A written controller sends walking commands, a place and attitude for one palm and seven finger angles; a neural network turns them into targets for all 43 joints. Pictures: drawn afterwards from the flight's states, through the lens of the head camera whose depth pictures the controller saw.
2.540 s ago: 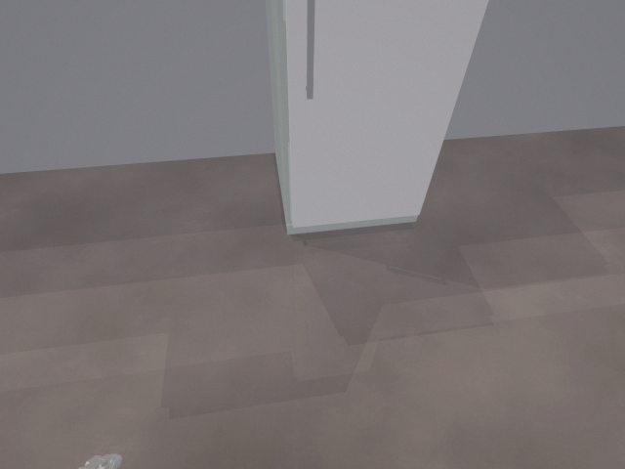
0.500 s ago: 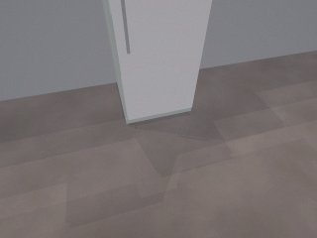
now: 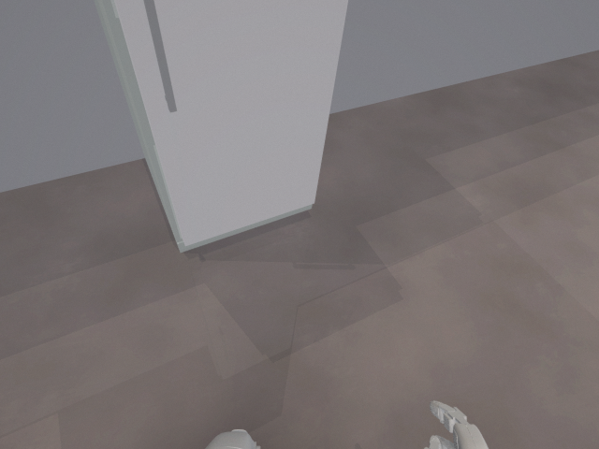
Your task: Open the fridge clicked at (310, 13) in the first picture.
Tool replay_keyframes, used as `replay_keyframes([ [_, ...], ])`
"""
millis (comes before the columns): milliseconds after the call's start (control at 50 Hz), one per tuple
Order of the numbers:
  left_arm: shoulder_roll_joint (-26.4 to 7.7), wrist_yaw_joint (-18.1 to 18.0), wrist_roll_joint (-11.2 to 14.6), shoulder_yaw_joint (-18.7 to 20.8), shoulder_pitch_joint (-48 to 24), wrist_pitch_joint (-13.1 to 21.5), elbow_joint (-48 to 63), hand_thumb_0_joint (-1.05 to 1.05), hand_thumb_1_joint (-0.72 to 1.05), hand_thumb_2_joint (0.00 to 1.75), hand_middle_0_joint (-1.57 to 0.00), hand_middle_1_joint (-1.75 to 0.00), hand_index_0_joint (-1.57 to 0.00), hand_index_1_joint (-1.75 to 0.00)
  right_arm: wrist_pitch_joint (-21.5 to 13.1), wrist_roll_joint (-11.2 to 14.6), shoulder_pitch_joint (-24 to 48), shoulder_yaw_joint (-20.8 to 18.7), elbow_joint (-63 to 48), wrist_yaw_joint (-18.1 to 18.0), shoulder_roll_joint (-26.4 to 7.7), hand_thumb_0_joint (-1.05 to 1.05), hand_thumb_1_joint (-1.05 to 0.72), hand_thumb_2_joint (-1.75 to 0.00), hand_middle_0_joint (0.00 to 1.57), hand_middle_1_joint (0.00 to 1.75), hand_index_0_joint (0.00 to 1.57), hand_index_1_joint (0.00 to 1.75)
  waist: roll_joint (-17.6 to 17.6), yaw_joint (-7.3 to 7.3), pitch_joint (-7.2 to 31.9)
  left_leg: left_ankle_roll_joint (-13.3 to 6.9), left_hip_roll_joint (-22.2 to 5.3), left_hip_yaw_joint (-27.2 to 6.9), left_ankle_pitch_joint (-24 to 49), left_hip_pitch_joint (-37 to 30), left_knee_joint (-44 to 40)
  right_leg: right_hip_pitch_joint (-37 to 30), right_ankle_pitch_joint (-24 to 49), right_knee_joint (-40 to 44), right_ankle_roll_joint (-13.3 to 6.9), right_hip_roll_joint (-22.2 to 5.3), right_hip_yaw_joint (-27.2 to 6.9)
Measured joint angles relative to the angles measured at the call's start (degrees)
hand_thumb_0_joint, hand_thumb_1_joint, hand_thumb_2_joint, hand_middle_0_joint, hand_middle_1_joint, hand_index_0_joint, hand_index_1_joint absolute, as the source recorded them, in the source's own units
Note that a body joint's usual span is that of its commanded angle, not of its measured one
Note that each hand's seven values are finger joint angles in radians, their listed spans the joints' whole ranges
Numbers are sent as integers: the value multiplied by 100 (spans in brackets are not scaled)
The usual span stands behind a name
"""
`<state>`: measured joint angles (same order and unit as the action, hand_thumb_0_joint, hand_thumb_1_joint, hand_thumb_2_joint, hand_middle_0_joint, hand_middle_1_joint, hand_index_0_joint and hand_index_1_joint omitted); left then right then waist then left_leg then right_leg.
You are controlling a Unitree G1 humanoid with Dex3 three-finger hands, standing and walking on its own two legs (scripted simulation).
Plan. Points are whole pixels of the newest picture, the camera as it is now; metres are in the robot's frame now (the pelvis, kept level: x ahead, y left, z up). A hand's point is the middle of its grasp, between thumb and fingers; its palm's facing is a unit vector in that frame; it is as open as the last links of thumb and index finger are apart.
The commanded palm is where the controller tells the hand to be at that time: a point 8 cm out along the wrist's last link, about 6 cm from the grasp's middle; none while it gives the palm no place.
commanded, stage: walk to a spot facing it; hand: left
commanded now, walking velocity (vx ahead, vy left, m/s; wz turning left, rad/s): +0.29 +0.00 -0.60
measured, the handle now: (147, 0) +0.81 +0.43 +0.18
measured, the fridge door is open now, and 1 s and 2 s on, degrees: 0 0 0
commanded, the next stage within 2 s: none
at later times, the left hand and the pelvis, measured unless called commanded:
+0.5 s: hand (240, 312) +0.35 +0.15 -0.15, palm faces -0.36 -0.92 -0.15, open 7.4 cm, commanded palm none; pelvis +0.16 +0.03 +0.01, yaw -19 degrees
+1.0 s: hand (226, 280) +0.42 +0.19 -0.17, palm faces -0.46 -0.86 -0.22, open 7.4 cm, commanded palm none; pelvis +0.24 +0.05 +0.00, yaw -35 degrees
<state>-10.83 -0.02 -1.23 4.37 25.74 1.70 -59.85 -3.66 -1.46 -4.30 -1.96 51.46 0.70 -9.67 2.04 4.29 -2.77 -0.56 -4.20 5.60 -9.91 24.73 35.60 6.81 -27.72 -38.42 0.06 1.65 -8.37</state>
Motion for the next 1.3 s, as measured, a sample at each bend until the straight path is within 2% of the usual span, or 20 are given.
replay_keyframes([
  [40, -147, 26, 2, 75, -216, -102, -23, 1, 90, 90, -20, -30, -20, -30, -49, -18, -34, 59, -18, -31, 77, 0, -91, -90, 21, 30, 20, 30, 88, -31, -45, -156, -56, 242, -355, -146, 238, 743, -71, -1802, -93, -15, 255],
  [80, -297, 86, -36, 146, -463, -168, 31, 1, 90, 90, -20, -30, -20, -30, -64, -19, -212, 77, 34, -66, 148, 0, -91, -90, 21, 30, 20, 30, 130, -96, -19, -200, -80, 424, -511, -445, 27, 1394, 343, -2888, -119, -144, 648],
  [160, -468, 163, -90, 241, -901, -222, 356, 1, 91, 90, -20, -30, -19, -30, -105, 12, -718, 37, 320, -165, 201, 0, -91, -90, 21, 30, 20, 30, 145, -158, 84, -232, -52, 791, -423, -1064, -702, 2324, 1224, -3355, -11, -425, 1052],
  [260, -456, 181, -113, 268, -1326, -312, 627, 1, 91, 90, -19, -30, -19, -30, -123, 44, -1310, -67, 604, -249, -1, -1, -93, -90, 21, 30, 20, 30, 109, -351, 128, -282, 51, 1223, -513, -1650, -1238, 2969, 1861, -3100, 155, -634, 1065],
  [360, -327, 194, -96, 176, -1766, -411, 706, 0, 91, 90, -19, -30, -19, -30, -28, 27, -1781, -26, 883, -260, -46, -1, -92, -90, 20, 30, 20, 30, 49, -544, -36, -247, 36, 1522, -805, -2052, -1302, 2986, 1997, -2239, 214, -656, 1212],
  [440, -158, 202, -76, 70, -2067, -465, 723, 0, 91, 90, -19, -30, -19, -30, 79, -15, -2021, 7, 1008, -249, 25, 0, -92, -90, 20, 30, 20, 30, 9, -709, -216, -167, -21, 1761, -1138, -2251, -1129, 2692, 1748, -1354, 147, -575, 1450],
  [540, 59, 197, -65, -61, -2284, -385, 808, 1, 91, 90, -19, -30, -19, -30, 218, -24, -2188, -7, 1036, -196, 122, 0, -91, -90, 20, 30, 20, 30, -132, -849, -382, 32, -285, 2047, -1743, -2288, -422, 2052, 1277, -318, -109, -281, 1736],
  [580, 57, 187, -64, -124, -2253, -205, 890, 1, 91, 90, -20, -30, -20, -30, 298, 38, -2288, 2, 984, -138, 188, 0, -91, -90, 20, 30, 20, 30, -96, -824, -348, 160, -516, 1864, -1848, -1822, 888, 1672, 1746, 182, -361, -219, 1720],
  [600, 74, 142, -19, -140, -2255, -117, 904, 1, 90, 90, -20, -30, -20, -30, 362, 63, -2196, 4, 963, -131, 184, 0, -91, -90, 21, 30, 20, 30, -143, -791, -403, 262, -572, 1428, -2003, -1405, 1848, 1725, 1559, -23, -469, -155, 1694],
  [640, 86, 56, 53, -167, -2185, -76, 914, 0, 90, 90, -20, -30, -20, -30, 482, 69, -1870, -6, 873, -160, 159, 0, -91, -90, 21, 30, 20, 30, -205, -749, -519, 385, -465, 567, -2114, -689, 3239, 1655, 1200, -180, -539, -31, 1600],
  [680, 70, -20, 74, -163, -2036, -136, 861, 0, 90, 90, -20, -30, -20, -30, 551, 42, -1485, -23, 703, -183, 126, 1, -91, -90, 21, 30, 20, 30, -220, -710, -515, 462, -418, 76, -1904, -180, 3683, 1496, 1185, 11, -498, 74, 1448],
  [740, 40, -75, 41, -133, -1820, -245, 721, 0, 90, 90, -20, -30, -20, -30, 566, 9, -924, -39, 363, -206, 65, 1, -91, -90, 21, 30, 20, 30, -236, -685, -379, 545, -449, -278, -1607, 330, 3314, 1371, 1384, 361, -426, 149, 1207],
  [800, 5, -61, 0, -95, -1663, -315, 653, 1, 90, 90, -20, -30, -20, -30, 524, 3, -473, -46, 64, -199, -3, 0, -91, -90, 20, 30, 20, 30, -224, -575, -250, 572, -407, -406, -1404, 496, 2615, 1356, 1484, 520, -360, 147, 940],
  [940, -189, 2, -18, 43, -1398, -435, 817, 1, 90, 90, -20, -30, -20, -30, 427, 62, 8, -27, -297, -192, -134, 0, -91, -90, 20, 30, 20, 30, -50, -208, -60, 493, 41, -306, -1087, -296, 448, 1481, 1424, 347, -50, 127, 382],
  [980, -299, 4, 23, 94, -1352, -498, 857, 1, 90, 90, -20, -30, -20, -30, 367, 50, -10, -1, -343, -200, -119, 0, -91, -90, 20, 30, 20, 30, 79, -171, -35, 276, 126, -183, -641, -516, -1, 1621, 1044, -16, 34, 130, 247],
  [1040, -422, 60, -13, 182, -1279, -562, 834, 1, 90, 90, -20, -30, -20, -30, 383, -5, -123, 75, -366, -166, -84, 0, -91, -90, 20, 30, 20, 30, 127, -126, -33, 28, 12, 45, -649, -663, -38, 2079, 231, -1589, 176, 128, 487],
  [1080, -486, 124, -28, 237, -1207, -564, 827, 1, 90, 90, -20, -30, -20, -30, 405, -18, -224, 96, -339, -172, -56, 0, -91, -90, 21, 30, 20, 30, 131, -125, -26, -7, -60, 185, -584, -838, -290, 2298, 365, -2453, 256, 13, 686],
  [1120, -514, 158, -24, 265, -1129, -570, 820, 1, 90, 90, -20, -30, -20, -30, 410, -18, -321, 96, -293, -180, -42, 0, -90, -90, 21, 30, 20, 30, 112, -131, -21, -13, -126, 333, -493, -982, -524, 2371, 538, -2878, 333, -128, 808],
  [1180, -492, 176, -15, 263, -1054, -611, 777, 1, 91, 90, -20, -30, -20, -30, 395, -11, -479, 61, -218, -177, -43, 0, -90, -90, 21, 30, 20, 30, 39, -183, -28, -25, -228, 545, -430, -1124, -732, 2247, 577, -2796, 416, -326, 925],
  [1300, -361, 184, -4, 184, -1206, -669, 699, 1, 91, 90, -20, -30, -19, -30, 407, -25, -759, -43, 5, -138, -105, 0, -90, -90, 21, 30, 21, 30, -87, -363, -160, 55, -464, 1012, -495, -1210, -719, 1762, 302, -1602, 424, -553, 1156],
])
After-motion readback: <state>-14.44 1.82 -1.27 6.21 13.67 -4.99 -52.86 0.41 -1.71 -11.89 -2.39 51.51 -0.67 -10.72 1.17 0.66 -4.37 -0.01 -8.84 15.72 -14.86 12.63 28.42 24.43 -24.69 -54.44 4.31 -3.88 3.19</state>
